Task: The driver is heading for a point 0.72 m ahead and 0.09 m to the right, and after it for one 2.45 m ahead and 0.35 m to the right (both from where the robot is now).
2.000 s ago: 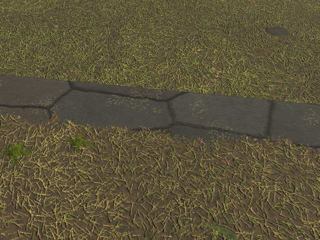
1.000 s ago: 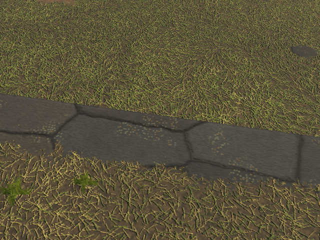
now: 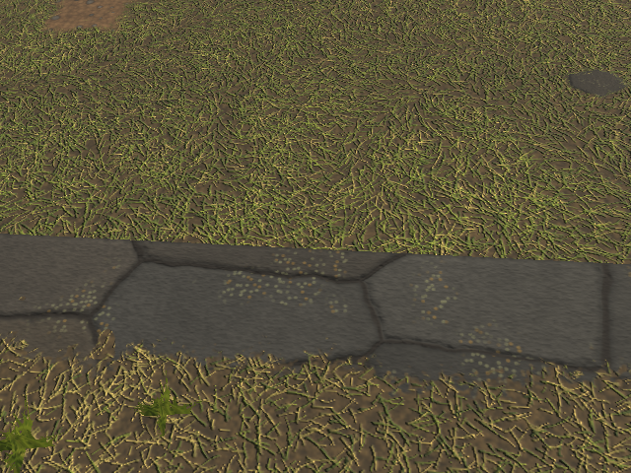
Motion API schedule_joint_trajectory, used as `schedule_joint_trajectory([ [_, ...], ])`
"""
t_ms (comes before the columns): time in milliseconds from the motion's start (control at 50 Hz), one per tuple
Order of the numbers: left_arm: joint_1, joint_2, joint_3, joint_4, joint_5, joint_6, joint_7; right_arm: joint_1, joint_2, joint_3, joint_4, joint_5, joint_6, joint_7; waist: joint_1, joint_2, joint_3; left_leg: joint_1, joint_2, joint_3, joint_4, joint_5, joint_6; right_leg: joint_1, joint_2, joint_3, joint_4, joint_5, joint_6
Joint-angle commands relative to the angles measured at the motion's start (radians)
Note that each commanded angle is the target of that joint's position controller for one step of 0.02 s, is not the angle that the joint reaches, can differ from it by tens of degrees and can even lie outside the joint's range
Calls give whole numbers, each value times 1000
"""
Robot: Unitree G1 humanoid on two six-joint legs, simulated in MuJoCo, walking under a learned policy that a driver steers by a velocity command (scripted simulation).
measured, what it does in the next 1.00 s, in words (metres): walks ahead: right foot, then left foot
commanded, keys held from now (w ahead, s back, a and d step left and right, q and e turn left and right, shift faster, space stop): w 0.88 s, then w+e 0.06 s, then e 0.06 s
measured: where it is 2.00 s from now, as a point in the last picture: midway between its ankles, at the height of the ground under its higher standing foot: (345, 397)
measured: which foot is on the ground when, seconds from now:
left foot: down 0.00-0.04, up 0.06-0.52, down 0.54-1.00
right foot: up 0.00-0.00, down 0.02-0.54, up 0.56-1.00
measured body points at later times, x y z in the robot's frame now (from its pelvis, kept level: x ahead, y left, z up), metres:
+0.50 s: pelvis +0.25 -0.02 -0.01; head +0.29 -0.02 +0.44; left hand +0.12 +0.18 -0.15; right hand +0.44 -0.23 -0.13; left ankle +0.41 +0.06 -0.72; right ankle +0.06 -0.10 -0.73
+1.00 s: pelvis +0.53 -0.02 +0.01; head +0.56 -0.02 +0.45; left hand +0.71 +0.19 -0.12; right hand +0.43 -0.24 -0.14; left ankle +0.41 +0.05 -0.73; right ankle +0.70 -0.14 -0.70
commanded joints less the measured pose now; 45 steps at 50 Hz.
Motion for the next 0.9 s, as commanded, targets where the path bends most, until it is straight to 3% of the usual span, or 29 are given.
schedule_joint_trajectory([
  [20, 239, 54, 33, 36, -8, -17, 4, -64, -105, -12, -55, 4, -28, 9, 158, -25, 77, -377, 146, -77, 91, 277, 135, 389, 74, -39, -138, 69, -11],
  [40, 399, 143, 60, 61, 10, -25, 20, -93, -60, 4, -85, 9, -35, 19, 233, -208, -1, -514, 43, 43, 425, 237, 79, 544, -142, 258, -304, -148, -61],
  [60, 495, 222, 73, 87, 12, -16, 21, -65, -19, 9, -123, 7, -38, 26, 212, -389, -55, -699, -71, 64, 736, -136, 60, 608, -359, 714, -496, -321, -157],
  [80, 370, 170, 55, 66, 8, -3, 24, -122, -60, -3, -138, -16, -31, 34, 140, -217, 33, -742, 13, -38, 867, -89, 84, 480, -357, 716, -509, -396, -157],
  [100, 248, 141, 45, 24, 7, -6, 20, -168, -50, -1, -154, -15, -33, 44, 100, -113, 97, -749, 56, -49, 878, 27, 94, 376, -335, 612, -503, -322, -143],
  [120, 182, 125, 37, 3, 6, -14, 16, -175, -37, -1, -154, -6, -37, 50, 66, -64, 107, -708, 83, -52, 838, 107, 93, 311, -293, 502, -517, -176, -126],
  [160, 164, 80, 16, 4, 1, -32, 19, -146, -31, -6, -145, -14, -23, 55, 23, -75, 87, -639, 102, -36, 775, 155, 72, 270, -222, 345, -524, 33, -97],
  [220, 247, 76, 5, 38, -2, -48, 29, -199, -43, -15, -166, -11, 1, 61, 17, -96, 89, -685, 92, 5, 723, 198, 50, 312, -193, 235, -519, 286, -97],
  [340, 315, 70, -12, 51, 0, -56, 30, -499, -28, -4, -275, -1, 8, 67, 62, -115, 132, -725, 63, 74, 427, 339, 25, 329, -156, 125, -525, 534, -101],
  [420, 342, 90, -10, 65, 1, -60, 38, -588, -39, -2, -312, 5, 4, 65, 72, -132, 136, -635, 29, 103, 260, 367, 62, 390, -177, 98, -507, 655, -100],
  [480, 306, 119, -1, 64, 7, -61, 44, -502, -73, -18, -298, 3, -7, 50, 16, -139, 74, -494, -26, 118, 216, 281, 119, 472, -194, 68, -354, 991, -87],
  [500, 294, 132, 3, 65, 11, -57, 45, -393, -93, -31, -264, 3, -14, 43, -29, -140, 13, -390, -54, 119, 200, 246, 139, 488, -189, 58, -220, 1084, -78],
  [520, 277, 141, 6, 61, 8, -50, 45, -233, -112, -45, -209, -1, -22, 35, -96, -122, -66, -206, -66, 119, 130, 279, 158, 442, -164, 38, -27, 1043, -64],
  [540, 280, 120, 0, 44, -1, -48, 39, -77, -172, -66, -172, -26, -28, 25, -146, -72, -163, 36, 83, -40, 113, 172, 197, 253, -125, 20, 240, 757, -54],
  [560, 395, 2, -19, 21, -38, -44, 24, -5, -267, -90, -171, -45, -26, 27, -89, 146, -294, 304, 405, -571, 25, 36, 345, -106, 61, -8, 671, 13, -14],
  [580, 328, 94, 7, 17, -21, -42, 22, -92, -238, -85, -176, -3, -11, 39, -71, 55, -285, 241, 399, -740, -114, -53, 349, -217, 75, 134, 783, -118, -29],
  [600, 223, 105, 12, -25, -12, -43, 21, -213, -189, -69, -195, 10, -13, 41, -27, 20, -115, 94, 371, -560, -134, -65, 307, -277, 9, 138, 754, -29, -37],
  [620, 164, 98, 11, -37, -6, -48, 20, -262, -124, -51, -199, 8, -24, 46, -9, -49, -40, -34, 331, -449, -167, 49, 275, -250, -26, 136, 692, 34, -37],
  [660, 178, 59, 11, -31, 18, -27, 13, -258, -54, -27, -169, 6, -40, 36, 56, -42, 12, -190, 246, -282, -197, 220, 212, -147, -69, 135, 579, 63, -23],
  [700, 188, 35, 10, -31, 25, -4, 3, -204, -63, -22, -146, 6, -55, 29, 75, -25, 16, -219, 220, -211, -208, 339, 204, -120, -72, 117, 526, 69, -5],
  [740, 123, 42, 12, -57, 26, 11, -3, -166, -96, -25, -136, 9, -62, 27, 79, -14, 39, -221, 205, -160, -231, 372, 202, -175, -86, 96, 465, 110, 12],
  [820, -77, 67, 11, -128, 17, 18, -11, -91, -101, -17, -129, 11, -58, 30, 37, -3, 85, -163, 180, -106, -264, 430, 186, -296, -103, 58, 277, 254, 44],
  [900, -209, 51, -1, -170, 4, 13, -14, -23, -107, -12, -117, 10, -60, 27, 0, 17, 87, -77, 169, -45, -248, 553, 162, -280, -67, 14, 74, 345, 43],
])
Keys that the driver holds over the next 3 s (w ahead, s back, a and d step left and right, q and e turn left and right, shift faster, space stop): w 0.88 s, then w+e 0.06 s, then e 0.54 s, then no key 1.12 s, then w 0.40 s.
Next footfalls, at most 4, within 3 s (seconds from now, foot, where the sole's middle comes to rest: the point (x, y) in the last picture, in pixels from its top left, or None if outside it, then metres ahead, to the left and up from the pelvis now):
0.02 right None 0.10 -0.10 -0.77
0.54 left None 0.45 0.05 -0.77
1.08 right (385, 366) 0.75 -0.11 -0.77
1.74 left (307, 363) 0.77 0.07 -0.77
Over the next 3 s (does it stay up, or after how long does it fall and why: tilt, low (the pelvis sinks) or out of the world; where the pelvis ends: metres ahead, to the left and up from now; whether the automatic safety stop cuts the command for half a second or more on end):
stays up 0.77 0.00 0.01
